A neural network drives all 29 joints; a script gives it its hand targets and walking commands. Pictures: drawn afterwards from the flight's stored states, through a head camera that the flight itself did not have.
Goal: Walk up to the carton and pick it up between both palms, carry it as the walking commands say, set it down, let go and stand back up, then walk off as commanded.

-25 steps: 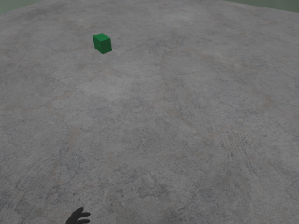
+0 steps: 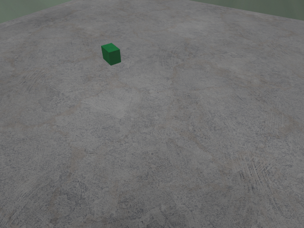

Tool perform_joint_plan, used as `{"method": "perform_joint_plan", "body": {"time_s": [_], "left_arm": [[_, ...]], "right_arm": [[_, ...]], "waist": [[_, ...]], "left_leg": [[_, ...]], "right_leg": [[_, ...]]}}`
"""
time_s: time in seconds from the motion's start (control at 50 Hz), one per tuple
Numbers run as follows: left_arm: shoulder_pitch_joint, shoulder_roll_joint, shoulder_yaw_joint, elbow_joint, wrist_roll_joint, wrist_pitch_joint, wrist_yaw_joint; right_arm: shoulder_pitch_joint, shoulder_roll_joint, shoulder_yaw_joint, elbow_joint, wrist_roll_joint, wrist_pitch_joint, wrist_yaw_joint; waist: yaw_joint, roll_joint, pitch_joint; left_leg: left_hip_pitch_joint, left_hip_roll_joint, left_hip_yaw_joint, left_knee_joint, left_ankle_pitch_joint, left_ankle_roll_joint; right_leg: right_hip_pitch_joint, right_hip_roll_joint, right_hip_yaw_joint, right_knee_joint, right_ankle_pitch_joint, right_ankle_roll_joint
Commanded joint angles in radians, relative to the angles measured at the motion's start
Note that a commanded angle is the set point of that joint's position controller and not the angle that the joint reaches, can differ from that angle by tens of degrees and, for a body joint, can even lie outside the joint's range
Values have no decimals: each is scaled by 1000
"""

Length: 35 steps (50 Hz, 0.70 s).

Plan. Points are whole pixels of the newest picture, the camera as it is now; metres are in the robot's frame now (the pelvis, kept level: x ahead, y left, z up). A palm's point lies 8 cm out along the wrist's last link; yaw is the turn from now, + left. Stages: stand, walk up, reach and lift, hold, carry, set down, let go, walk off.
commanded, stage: walk up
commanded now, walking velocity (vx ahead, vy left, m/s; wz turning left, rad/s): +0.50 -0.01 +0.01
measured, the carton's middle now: (111, 54) +2.22 +0.44 -0.69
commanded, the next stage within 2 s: none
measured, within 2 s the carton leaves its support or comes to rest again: neither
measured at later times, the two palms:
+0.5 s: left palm (81, 184) +0.30 +0.22 -0.11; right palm out of the picture +0.17 -0.21 -0.15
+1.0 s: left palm (80, 176) +0.33 +0.24 -0.14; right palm (200, 142) +0.47 -0.21 -0.14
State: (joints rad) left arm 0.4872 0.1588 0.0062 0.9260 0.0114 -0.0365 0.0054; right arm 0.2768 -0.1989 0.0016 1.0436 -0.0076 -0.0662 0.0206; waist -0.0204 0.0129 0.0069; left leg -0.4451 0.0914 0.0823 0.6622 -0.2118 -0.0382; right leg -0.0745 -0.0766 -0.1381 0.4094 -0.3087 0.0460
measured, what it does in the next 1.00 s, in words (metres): walks ahead: left foot, then right foot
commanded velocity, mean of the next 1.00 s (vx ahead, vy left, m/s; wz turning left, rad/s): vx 0.50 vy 0.00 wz -0.01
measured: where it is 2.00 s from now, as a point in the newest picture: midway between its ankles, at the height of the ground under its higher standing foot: (141, 151)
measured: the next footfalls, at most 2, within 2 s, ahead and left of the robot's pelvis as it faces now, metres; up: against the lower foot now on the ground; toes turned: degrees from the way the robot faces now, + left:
left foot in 0.04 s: +0.15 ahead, +0.13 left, +0.00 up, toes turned +7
right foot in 0.50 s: +0.30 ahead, -0.12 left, +0.00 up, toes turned -7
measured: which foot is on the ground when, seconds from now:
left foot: up 0.00-0.02, down 0.04-0.52, up 0.54-1.00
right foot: down 0.00-0.04, up 0.06-0.48, down 0.50-1.00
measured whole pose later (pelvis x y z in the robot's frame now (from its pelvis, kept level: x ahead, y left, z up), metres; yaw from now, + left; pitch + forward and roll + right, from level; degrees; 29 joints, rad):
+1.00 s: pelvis +0.40 +0.02 -0.01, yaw -1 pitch +1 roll +0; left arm 0.52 0.15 0.01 0.97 0.01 -0.05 0.01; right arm 0.16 -0.20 0.00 1.04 -0.01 -0.05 0.03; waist 0.01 0.00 0.01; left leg -0.47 0.07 0.13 0.65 -0.19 -0.04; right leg 0.03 -0.07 -0.10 0.37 -0.40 0.04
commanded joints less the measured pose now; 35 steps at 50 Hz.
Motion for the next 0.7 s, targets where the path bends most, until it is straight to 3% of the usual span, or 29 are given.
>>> {"method": "perform_joint_plan", "body": {"time_s": [0.0,0.02,0.04,0.06,0.08,0.1,0.12,0.16,0.22,0.26,0.28,0.3,0.34,0.38,0.42,0.44,0.46,0.48,0.5,0.52,0.54,0.58,0.6,0.66,0.68], "left_arm": [[-84,46,28,-27,6,-13,-22],[-87,58,36,-47,11,-13,-24],[-124,51,42,-65,14,-13,-28],[-142,47,33,-49,18,-13,-28],[-176,34,22,-47,17,-11,-24],[-184,35,18,-42,15,-9,-23],[-198,23,19,-29,15,-6,-23],[-243,31,24,-29,15,1,-22],[-285,28,15,2,14,3,-23],[-360,22,7,-8,16,3,-20],[-396,21,11,-31,14,3,-24],[-416,8,6,-21,18,5,-25],[-416,17,-2,-14,10,2,-23],[-381,21,3,4,8,-10,-22],[-271,50,3,51,13,-28,-9],[-171,74,16,93,17,-38,1],[-13,159,51,149,27,-41,7],[86,273,83,161,21,-29,17],[88,291,78,148,28,-23,19],[30,256,66,107,32,-25,17],[-36,208,57,86,25,-24,16],[-100,141,44,71,19,-29,18],[-65,115,33,72,13,-36,20],[5,108,27,89,5,-47,20],[26,106,30,84,1,-46,20]], "right_arm": [[265,-195,-57,19,-53,-18,-18],[227,-213,-53,7,-45,-18,-22],[187,-199,-57,-10,-40,-20,-23],[138,-152,-52,4,-29,-27,-27],[95,-129,-50,-3,-30,-30,-27],[81,-112,-43,-9,-30,-30,-29],[118,-97,-36,15,-31,-37,-31],[166,-98,-27,48,-30,-43,-32],[139,-93,-24,54,-33,-48,-32],[152,-91,-27,53,-36,-45,-34],[153,-88,-28,61,-40,-44,-35],[163,-85,-29,68,-44,-37,-38],[150,-94,-28,62,-46,-31,-38],[124,-96,-27,70,-42,-27,-38],[99,-98,-31,57,-28,-24,-40],[106,-85,-24,50,-24,-28,-38],[65,-51,-9,21,-29,-33,-34],[28,-17,9,-17,-39,-29,-31],[-14,-47,-7,-40,-45,-20,-31],[-48,-53,-23,-65,-45,-14,-26],[-32,-56,-37,-55,-44,-11,-16],[-18,-58,-41,-37,-41,-6,-2],[-11,-25,-33,-26,-42,0,0],[-43,-23,-27,-29,-47,17,8],[-48,-14,-24,-31,-48,17,9]], "waist": [[-86,313,-114],[-48,267,-47],[-29,226,-7],[-15,189,27],[-22,205,70],[-18,168,75],[-24,171,78],[-32,118,82],[-34,115,35],[-45,148,66],[-46,121,80],[-51,137,120],[-46,165,108],[-14,140,78],[19,73,-30],[61,25,-124],[128,-171,-226],[165,-424,-205],[154,-347,-130],[128,-264,-66],[97,-188,-18],[69,-122,44],[64,-148,47],[82,-153,7],[87,-187,5]], "left_leg": [[508,240,-437,-482,-414,120],[457,291,-524,-554,-514,132],[393,286,-531,-557,-493,135],[347,272,-441,-553,-385,143],[314,240,-383,-534,-271,146],[318,208,-315,-526,-192,134],[321,199,-301,-528,-134,138],[342,196,-273,-539,-130,147],[405,163,-187,-506,-21,142],[387,166,-180,-533,-54,157],[366,175,-177,-552,-71,163],[371,162,-159,-551,-65,158],[350,159,-137,-541,-61,160],[322,159,-132,-519,-83,154],[375,98,-67,-353,64,127],[302,57,-38,-196,170,97],[113,-15,12,91,89,55],[-158,-108,5,285,-318,42],[-249,-80,-60,413,-349,57],[-264,-56,-100,452,-276,58],[-229,-23,-106,430,-198,42],[-211,-19,-95,389,-84,16],[-183,-14,-80,373,-26,6],[-188,-19,-43,339,30,-8],[-204,-17,-30,325,30,-17]], "right_leg": [[-471,57,12,626,-179,-42],[-547,35,94,756,-172,-52],[-574,2,120,776,-117,-56],[-549,-48,136,730,-66,-54],[-556,-71,130,654,-43,-36],[-534,-60,128,613,-24,-31],[-504,-58,118,600,-4,-22],[-515,-54,114,553,16,1],[-493,-41,98,450,64,11],[-476,-47,94,381,60,15],[-463,-45,89,335,59,23],[-470,-39,78,325,60,20],[-414,-33,50,238,55,31],[-319,-27,44,164,102,25],[-198,4,-10,26,185,-4],[-26,-14,37,12,167,-42],[183,-159,248,-52,18,-90],[312,-330,555,-162,-77,-136],[264,-368,649,-218,-156,-175],[176,-337,661,-222,-171,-182],[87,-296,551,-237,-198,-142],[34,-239,418,-265,-132,-114],[5,-226,379,-256,-19,-95],[80,-213,293,-231,166,-97],[110,-208,266,-212,232,-102]]}}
